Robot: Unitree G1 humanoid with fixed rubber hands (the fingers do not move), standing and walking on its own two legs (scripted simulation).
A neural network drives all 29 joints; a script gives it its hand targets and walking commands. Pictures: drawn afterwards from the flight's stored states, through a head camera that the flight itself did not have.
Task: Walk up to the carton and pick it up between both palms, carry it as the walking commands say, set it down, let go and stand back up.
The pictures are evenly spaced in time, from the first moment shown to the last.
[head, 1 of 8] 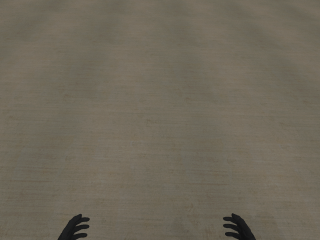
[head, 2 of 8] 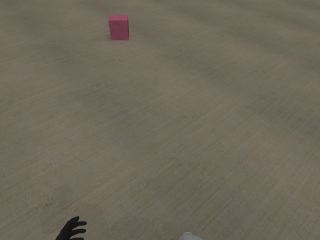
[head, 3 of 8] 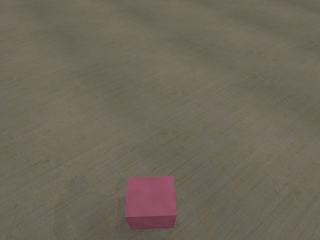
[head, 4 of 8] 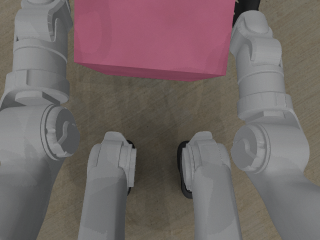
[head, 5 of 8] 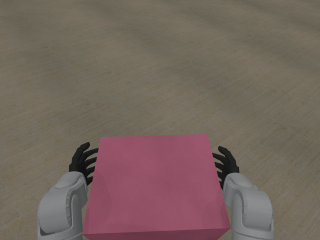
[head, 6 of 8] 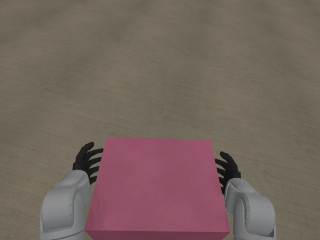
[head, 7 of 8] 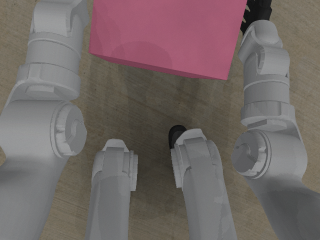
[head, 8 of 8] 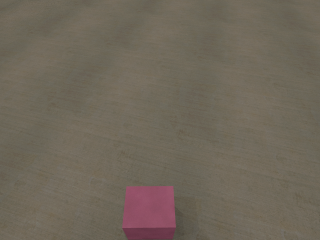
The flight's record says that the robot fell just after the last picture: no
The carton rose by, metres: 0.67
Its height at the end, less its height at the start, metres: +0.00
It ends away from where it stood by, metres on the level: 2.86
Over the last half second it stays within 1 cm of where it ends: yes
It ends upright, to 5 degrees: yes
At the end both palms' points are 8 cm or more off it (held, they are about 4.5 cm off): yes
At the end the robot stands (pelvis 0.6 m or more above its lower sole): yes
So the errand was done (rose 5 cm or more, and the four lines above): yes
